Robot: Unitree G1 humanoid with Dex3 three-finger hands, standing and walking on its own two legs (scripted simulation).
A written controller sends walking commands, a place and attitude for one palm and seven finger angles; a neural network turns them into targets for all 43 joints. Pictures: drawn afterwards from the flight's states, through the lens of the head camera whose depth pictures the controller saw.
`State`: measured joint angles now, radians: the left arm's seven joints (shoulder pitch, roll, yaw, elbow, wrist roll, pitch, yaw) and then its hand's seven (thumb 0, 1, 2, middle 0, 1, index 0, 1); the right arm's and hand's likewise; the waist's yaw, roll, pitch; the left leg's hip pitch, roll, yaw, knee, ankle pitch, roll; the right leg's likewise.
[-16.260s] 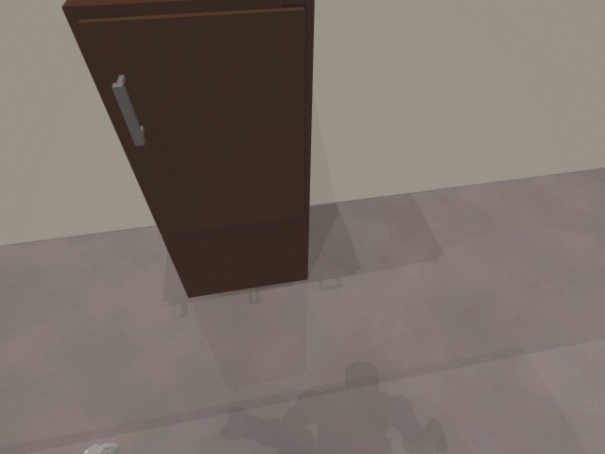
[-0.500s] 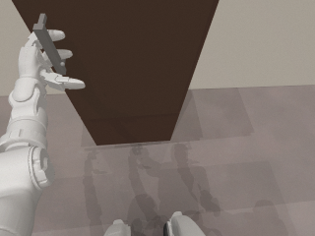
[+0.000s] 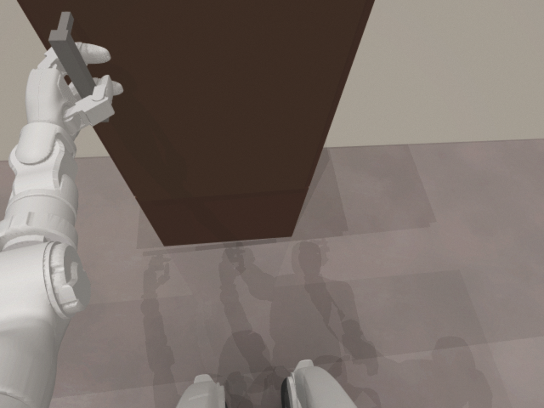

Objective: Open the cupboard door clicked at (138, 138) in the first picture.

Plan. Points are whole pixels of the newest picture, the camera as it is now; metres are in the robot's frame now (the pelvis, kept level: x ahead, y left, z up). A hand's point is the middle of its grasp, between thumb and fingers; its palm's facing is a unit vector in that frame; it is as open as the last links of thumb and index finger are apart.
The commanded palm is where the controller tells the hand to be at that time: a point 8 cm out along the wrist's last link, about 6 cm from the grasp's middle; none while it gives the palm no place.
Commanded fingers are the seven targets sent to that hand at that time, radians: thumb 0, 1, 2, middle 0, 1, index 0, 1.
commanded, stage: close the thumb around the handle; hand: left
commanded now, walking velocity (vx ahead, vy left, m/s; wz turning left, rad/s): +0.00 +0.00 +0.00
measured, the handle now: (85, 71) +0.57 +0.21 +0.11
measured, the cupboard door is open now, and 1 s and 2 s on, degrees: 1 36 40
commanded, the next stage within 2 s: pull the door open along its arc in 0.08 s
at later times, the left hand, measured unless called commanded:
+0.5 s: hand (106, 114) +0.50 +0.18 +0.10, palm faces -0.01 -1.00 -0.01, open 5.3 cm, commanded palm +0.44 +0.22 +0.10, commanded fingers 0.00 0.90 0.90 -0.40 -1.35 -0.40 -1.35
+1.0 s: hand (183, 231) +0.33 +0.08 +0.11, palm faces +0.38 -0.93 +0.02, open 5.4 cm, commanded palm +0.25 +0.12 +0.10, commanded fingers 0.00 0.90 0.90 -0.40 -1.35 -0.40 -1.35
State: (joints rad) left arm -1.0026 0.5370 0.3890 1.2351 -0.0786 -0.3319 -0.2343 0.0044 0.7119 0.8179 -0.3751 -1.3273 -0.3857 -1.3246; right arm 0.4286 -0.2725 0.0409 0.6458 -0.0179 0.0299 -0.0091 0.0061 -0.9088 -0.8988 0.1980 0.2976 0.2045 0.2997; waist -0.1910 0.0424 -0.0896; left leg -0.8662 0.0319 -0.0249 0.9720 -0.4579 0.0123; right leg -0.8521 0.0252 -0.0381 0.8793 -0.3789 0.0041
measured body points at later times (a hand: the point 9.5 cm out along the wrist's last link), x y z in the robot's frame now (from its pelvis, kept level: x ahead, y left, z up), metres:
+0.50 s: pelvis +0.02 +0.00 +0.01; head +0.12 +0.00 +0.45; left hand +0.50 +0.23 +0.10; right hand +0.01 -0.26 -0.10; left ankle +0.00 +0.11 -0.68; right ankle +0.02 -0.13 -0.68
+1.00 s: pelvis +0.02 -0.02 +0.03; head +0.04 -0.03 +0.48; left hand +0.30 +0.12 +0.11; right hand +0.23 -0.21 -0.06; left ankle +0.00 +0.11 -0.68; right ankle +0.02 -0.13 -0.68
